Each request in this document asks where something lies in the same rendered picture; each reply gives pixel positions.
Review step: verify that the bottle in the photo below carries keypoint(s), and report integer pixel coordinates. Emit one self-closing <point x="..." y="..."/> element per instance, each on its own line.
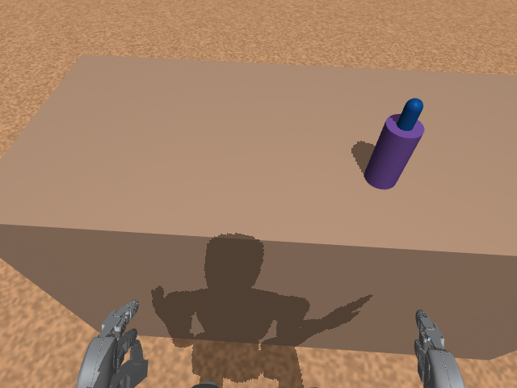
<point x="397" y="141"/>

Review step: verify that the left robot hand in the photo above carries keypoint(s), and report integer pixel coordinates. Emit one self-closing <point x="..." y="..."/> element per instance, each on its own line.
<point x="101" y="366"/>

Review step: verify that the right robot hand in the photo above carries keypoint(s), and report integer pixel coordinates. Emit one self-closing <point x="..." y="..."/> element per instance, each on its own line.
<point x="437" y="368"/>

